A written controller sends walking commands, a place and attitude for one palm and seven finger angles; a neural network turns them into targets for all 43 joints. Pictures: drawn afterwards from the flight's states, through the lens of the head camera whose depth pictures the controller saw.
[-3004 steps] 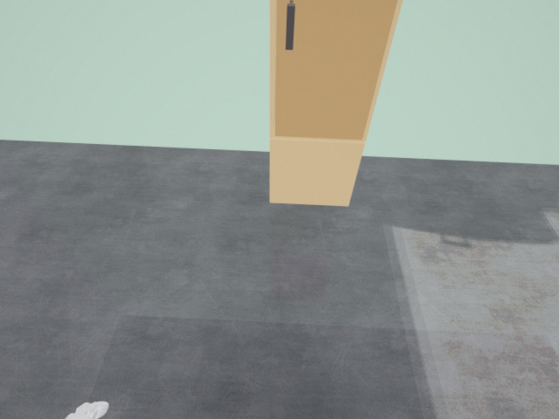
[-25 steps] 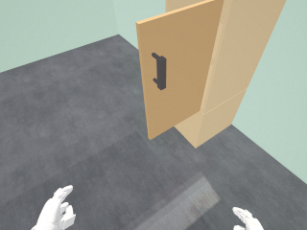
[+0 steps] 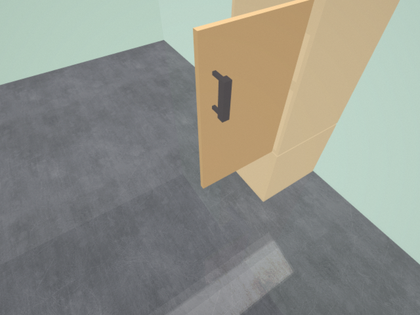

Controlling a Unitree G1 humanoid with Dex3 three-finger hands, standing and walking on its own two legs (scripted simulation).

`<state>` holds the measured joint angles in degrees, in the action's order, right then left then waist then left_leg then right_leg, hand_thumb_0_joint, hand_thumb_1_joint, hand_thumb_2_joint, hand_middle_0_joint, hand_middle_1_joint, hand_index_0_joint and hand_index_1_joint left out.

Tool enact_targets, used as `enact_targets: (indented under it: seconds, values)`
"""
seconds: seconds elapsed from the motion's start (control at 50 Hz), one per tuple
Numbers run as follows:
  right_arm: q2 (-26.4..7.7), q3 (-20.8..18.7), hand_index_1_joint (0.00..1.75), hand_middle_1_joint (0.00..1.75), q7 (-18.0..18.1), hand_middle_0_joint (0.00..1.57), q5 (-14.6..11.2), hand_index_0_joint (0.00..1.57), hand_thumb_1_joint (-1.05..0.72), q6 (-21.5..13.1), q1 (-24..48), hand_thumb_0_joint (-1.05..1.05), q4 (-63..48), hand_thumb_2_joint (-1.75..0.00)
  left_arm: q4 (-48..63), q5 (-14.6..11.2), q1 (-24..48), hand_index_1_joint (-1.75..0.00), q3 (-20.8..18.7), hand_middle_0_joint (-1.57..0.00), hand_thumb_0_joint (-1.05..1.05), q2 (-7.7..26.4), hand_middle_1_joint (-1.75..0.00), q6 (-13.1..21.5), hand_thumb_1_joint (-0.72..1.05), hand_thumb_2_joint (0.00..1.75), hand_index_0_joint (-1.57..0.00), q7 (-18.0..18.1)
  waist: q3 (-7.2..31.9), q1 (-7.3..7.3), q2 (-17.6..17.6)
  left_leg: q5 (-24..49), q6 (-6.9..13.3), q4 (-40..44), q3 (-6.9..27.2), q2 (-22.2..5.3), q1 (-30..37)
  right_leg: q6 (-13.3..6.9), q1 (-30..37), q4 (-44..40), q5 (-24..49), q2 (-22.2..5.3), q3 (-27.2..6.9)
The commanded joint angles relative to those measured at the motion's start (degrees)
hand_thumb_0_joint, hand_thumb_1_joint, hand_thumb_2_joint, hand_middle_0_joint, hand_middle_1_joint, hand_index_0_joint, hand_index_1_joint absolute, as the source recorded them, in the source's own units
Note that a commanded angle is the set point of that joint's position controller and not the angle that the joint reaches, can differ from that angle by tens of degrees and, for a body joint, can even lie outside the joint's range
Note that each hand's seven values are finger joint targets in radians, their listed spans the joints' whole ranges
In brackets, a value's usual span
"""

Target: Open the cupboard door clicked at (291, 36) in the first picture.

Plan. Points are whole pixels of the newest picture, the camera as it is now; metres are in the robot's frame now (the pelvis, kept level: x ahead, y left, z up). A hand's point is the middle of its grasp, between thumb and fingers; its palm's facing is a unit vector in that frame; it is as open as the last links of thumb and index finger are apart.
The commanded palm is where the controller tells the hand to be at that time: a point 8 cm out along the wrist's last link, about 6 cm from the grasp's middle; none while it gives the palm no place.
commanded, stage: let the arm hang, fingers relaxed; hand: left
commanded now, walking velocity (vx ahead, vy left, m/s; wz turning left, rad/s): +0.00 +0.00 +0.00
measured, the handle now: (219, 96) +0.61 +0.01 +0.08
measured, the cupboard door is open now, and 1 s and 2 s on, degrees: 90 90 90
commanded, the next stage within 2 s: look to check the result in 0.42 s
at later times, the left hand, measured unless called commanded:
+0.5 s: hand out of the picture +0.00 +0.16 -0.18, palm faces +0.05 -0.98 -0.17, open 7.3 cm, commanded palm none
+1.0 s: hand out of the picture +0.01 +0.17 -0.17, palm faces +0.04 -0.98 -0.19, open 7.4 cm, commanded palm none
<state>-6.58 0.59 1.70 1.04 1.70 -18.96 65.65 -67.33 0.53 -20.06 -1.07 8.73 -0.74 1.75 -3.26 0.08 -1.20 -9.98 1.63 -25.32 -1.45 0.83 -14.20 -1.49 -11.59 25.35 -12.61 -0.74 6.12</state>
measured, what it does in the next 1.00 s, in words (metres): stands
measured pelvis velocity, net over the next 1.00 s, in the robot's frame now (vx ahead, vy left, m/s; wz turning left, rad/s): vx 0.02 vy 0.00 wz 0.00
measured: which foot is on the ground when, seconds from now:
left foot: down 0.00-1.00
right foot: down 0.00-1.00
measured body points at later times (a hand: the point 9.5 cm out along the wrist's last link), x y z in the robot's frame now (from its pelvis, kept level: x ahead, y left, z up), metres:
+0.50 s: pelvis +0.01 +0.00 +0.00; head +0.02 +0.00 +0.45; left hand +0.00 +0.21 -0.16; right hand -0.01 -0.21 -0.16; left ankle +0.04 +0.10 -0.74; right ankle +0.01 -0.10 -0.74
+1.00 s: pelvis +0.02 +0.00 +0.00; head +0.03 +0.00 +0.45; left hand +0.01 +0.22 -0.16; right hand +0.02 -0.22 -0.16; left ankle +0.04 +0.10 -0.74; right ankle +0.01 -0.10 -0.74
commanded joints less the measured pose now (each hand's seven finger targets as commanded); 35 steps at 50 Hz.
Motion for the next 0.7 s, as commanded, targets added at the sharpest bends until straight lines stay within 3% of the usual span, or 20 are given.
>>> enact_targets:
  seconds: [0.0, 0.1, 0.34, 0.42, 0.48, 0.68]
  values:
    - [-5.3, -1.2, 0.30, 0.30, 0.4, 0.20, 0.2, 0.20, -0.90, -1.2, -3.1, 0.00, -1.6, -0.90, 2.0, 0.1, -3.4, -0.30, -0.7, -0.20, 0.00, 4.2, -0.30, 0.9, 0.90, 0.90, -0.20, 0.2, -2.3, -0.22, 1.6, -5.9, 1.1, 6.7, 6.9, -5.5, -2.5, -1.5, -1.9, -6.7, -7.6, -5.5, -6.8]
    - [-4.0, -1.2, 0.30, 0.30, 0.3, 0.20, 0.2, 0.20, -0.90, -1.2, -3.4, 0.00, -1.4, -0.90, 2.6, 0.1, -3.0, -0.30, -0.9, -0.20, 0.00, 3.7, -0.30, 1.1, 0.90, 0.90, -0.20, 0.4, -3.2, 0.05, 3.1, -4.8, 0.8, 5.5, 5.8, -4.9, -1.8, -1.6, -3.5, -7.7, -9.1, -6.1, -7.4]
    - [-4.4, -1.1, 0.30, 0.30, 0.5, 0.20, 0.3, 0.20, -0.90, -2.0, -1.7, 0.00, -1.3, -0.90, 2.8, 0.0, -1.7, -0.30, -0.9, -0.20, 0.00, 3.4, -0.30, 1.6, 0.90, 0.90, -0.20, 0.3, -1.6, -0.03, -1.5, 0.2, 0.5, 6.3, 6.3, -5.5, -0.7, -1.3, -0.2, -6.5, -2.1, -6.0, -6.9]
    - [-4.9, -1.2, 0.30, 0.30, 0.5, 0.20, 0.2, 0.20, -0.90, -2.0, -1.4, 0.00, -1.3, -0.90, 2.7, 0.1, -1.2, -0.30, -0.8, -0.20, 0.00, 3.6, -0.30, 1.7, 0.90, 0.90, -0.20, 0.3, -1.8, 0.17, 1.1, 1.4, 0.5, 6.3, 6.3, -5.6, 0.2, -1.2, 0.0, -7.1, -1.5, -6.1, -6.9]
    - [-5.4, -1.2, 0.30, 0.30, 0.5, 0.20, 0.2, 0.20, -0.90, -2.0, -1.1, 0.00, -1.2, -0.90, 2.5, 0.0, -0.9, -0.30, -0.9, -0.20, 0.00, 4.1, -0.30, 1.6, 0.90, 0.90, -0.20, 0.3, -1.3, 0.18, -0.2, 1.0, 0.5, 6.8, 6.5, -5.7, 0.7, -1.2, 0.3, -7.2, -1.7, -6.1, -6.8]
    - [-6.3, -1.1, 0.30, 0.30, 0.5, 0.20, 0.2, 0.20, -0.90, -2.0, 0.1, 0.00, -0.9, -0.90, 2.1, 0.0, -0.4, -0.30, -0.7, -0.20, 0.00, 4.7, -0.30, 1.7, 0.90, 0.90, -0.20, 0.2, -1.3, 0.17, 0.6, 1.7, 0.5, 7.2, 6.4, -5.8, 1.9, -1.0, 0.8, -7.7, -1.1, -6.1, -6.9]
